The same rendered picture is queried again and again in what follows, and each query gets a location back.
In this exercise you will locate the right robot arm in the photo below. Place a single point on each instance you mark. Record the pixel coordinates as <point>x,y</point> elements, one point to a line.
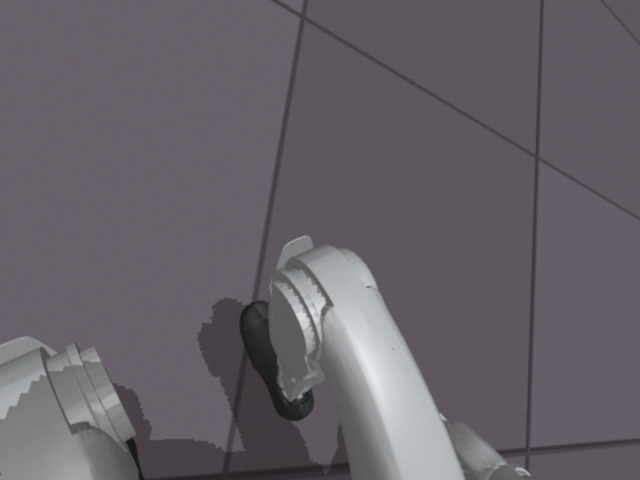
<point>511,472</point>

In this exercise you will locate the right robot foot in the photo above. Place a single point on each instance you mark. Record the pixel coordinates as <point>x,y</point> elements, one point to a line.
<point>254,329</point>

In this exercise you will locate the left robot foot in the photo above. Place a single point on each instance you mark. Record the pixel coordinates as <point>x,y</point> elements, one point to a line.
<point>133,449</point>

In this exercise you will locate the right robot hand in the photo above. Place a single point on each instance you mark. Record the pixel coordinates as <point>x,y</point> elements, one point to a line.
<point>475,455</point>

